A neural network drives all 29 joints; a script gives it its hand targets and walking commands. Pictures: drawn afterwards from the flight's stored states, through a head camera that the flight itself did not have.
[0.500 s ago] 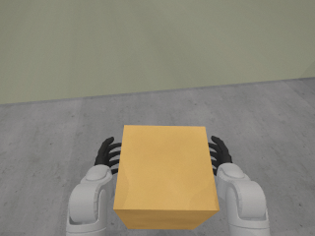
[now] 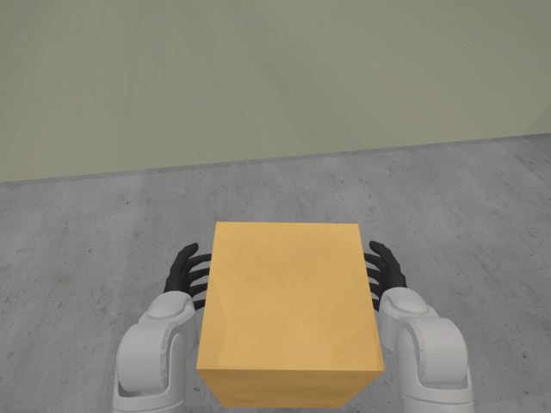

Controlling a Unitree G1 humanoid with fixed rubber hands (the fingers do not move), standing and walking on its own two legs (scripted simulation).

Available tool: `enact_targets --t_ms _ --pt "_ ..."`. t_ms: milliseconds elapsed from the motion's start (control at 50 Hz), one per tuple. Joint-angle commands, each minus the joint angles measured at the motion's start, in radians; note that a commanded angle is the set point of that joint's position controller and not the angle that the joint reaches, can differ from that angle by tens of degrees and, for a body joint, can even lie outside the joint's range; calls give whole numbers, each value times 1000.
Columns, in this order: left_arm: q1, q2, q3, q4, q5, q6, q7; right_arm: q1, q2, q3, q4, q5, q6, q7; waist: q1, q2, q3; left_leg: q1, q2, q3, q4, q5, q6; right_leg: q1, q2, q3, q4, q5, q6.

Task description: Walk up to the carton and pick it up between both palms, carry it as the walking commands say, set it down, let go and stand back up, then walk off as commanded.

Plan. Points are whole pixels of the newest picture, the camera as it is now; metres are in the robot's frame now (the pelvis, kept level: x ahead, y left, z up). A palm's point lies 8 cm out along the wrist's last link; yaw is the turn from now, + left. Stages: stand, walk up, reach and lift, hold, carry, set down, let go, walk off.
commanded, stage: carry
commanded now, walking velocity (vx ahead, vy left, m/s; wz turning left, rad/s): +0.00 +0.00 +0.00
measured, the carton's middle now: (284, 324) +0.25 +0.00 +0.02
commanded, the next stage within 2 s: none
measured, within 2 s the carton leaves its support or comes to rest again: neither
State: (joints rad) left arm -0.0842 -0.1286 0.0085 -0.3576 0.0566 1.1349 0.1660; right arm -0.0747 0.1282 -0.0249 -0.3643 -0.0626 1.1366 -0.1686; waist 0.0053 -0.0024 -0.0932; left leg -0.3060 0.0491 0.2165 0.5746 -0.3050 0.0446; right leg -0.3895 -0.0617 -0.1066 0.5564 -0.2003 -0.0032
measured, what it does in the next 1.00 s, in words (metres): lifts its right foot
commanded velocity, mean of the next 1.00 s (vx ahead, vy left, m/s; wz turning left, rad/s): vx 0.00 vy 0.09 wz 0.26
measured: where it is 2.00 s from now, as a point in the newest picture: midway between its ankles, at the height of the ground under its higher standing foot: outside the picture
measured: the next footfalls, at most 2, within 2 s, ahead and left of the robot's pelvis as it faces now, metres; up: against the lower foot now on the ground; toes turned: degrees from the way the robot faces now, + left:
right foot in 1.12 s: +0.01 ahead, -0.08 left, +0.00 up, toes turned -1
left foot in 1.46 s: -0.08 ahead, +0.26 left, +0.00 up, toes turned +32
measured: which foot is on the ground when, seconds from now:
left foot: down 0.00-1.00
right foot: down 0.00-0.88, up 0.90-1.00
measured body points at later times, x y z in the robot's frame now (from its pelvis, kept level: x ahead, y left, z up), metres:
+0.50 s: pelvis +0.00 +0.00 +0.00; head -0.02 +0.00 +0.45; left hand +0.27 +0.14 +0.08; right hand +0.27 -0.14 +0.07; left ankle +0.00 +0.08 -0.73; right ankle +0.05 -0.12 -0.73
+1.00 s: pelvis -0.02 +0.03 -0.01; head -0.02 +0.02 +0.44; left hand +0.22 +0.20 +0.07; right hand +0.26 -0.08 +0.06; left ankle +0.00 +0.08 -0.73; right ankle +0.00 -0.10 -0.69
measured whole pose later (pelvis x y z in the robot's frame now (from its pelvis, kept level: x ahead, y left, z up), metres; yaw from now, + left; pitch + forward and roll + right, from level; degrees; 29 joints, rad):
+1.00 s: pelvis -0.02 +0.03 -0.01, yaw +7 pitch +4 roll +0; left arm -0.04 -0.13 0.01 -0.45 0.04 1.16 0.18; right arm -0.05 0.13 0.01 -0.44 -0.06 1.17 -0.18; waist 0.00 0.01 -0.07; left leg -0.44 -0.04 0.15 0.67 -0.30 0.12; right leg -0.55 -0.13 -0.13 0.99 -0.48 0.05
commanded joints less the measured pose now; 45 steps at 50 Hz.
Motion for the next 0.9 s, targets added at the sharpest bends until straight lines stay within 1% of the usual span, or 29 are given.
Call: enact_targets --t_ms 0,560,580,600,640,680,700,720,760,780,800,820,840,860,880 --pt "-387 -890 -532 -112 -247 -33 -130 -395 865 542 -117 248 -36 127 0 -3 -209 66 134 -125 -121 101 -13 84 -97 80 -71 111 -29" --pt "-416 -893 -512 -28 -221 -104 -159 -424 864 516 -29 220 -107 155 2 -1 -218 53 132 -130 -123 77 -8 87 -89 81 -76 98 -35" --pt "-423 -899 -515 -36 -227 -107 -158 -429 869 521 -35 225 -108 155 4 1 -226 40 129 -127 -131 66 -15 114 -109 83 -97 94 -26" --pt "-442 -962 -581 -178 -285 -95 -148 -455 936 596 -178 286 -92 148 3 2 -219 25 121 -127 -115 68 -18 113 -124 79 -83 97 -19" --pt "-382 -924 -552 -160 -276 -58 -126 -398 904 580 -159 281 -52 132 3 0 -237 18 104 -130 -59 106 -5 110 -145 79 -43 133 -18" --pt "-337 -892 -540 -155 -266 -34 -116 -350 875 577 -152 273 -25 125 3 -29 -251 -11 86 -125 -8 137 -1 128 -179 96 -30 182 -24" --pt "-329 -885 -538 -159 -263 -25 -113 -346 869 581 -158 274 -15 123 3 -48 -250 -31 74 -123 17 132 -1 134 -200 111 -31 203 -29" --pt "-325 -881 -536 -159 -261 -19 -111 -347 865 584 -164 275 -7 122 3 -69 -244 -53 62 -122 38 105 -3 139 -223 127 -36 221 -35" --pt "-326 -883 -535 -166 -259 -11 -108 -356 866 591 -177 279 4 122 1 -121 -234 -90 41 -129 83 8 -8 137 -273 162 -52 223 -51" --pt "-329 -889 -537 -172 -260 -8 -106 -362 868 593 -183 282 7 122 0 -145 -232 -90 33 -138 106 -42 -10 119 -298 176 -59 198 -56" --pt "-334 -896 -541 -178 -262 -6 -105 -365 869 594 -187 285 10 122 -2 -152 -225 -81 30 -151 106 -69 -10 88 -313 177 -59 149 -56" --pt "-344 -903 -546 -186 -265 -5 -105 -367 874 593 -188 287 11 123 -7 -131 -215 -59 37 -173 80 -61 -5 41 -309 153 -39 84 -43" --pt "-353 -909 -554 -194 -267 -3 -105 -368 879 591 -188 287 11 124 -14 -65 -201 -30 62 -224 8 -36 11 -19 -273 94 14 1 -15" --pt "-358 -916 -561 -205 -269 -1 -106 -373 878 586 -189 287 12 126 -14 110 -186 -27 140 -347 -132 61 41 -67 -179 -26 139 -117 33" --pt "-370 -916 -568 -216 -271 1 -106 -366 878 578 -191 288 13 127 -16 232 -171 11 209 -441 -211 178 92 -140 -91 -114 273 -230 62"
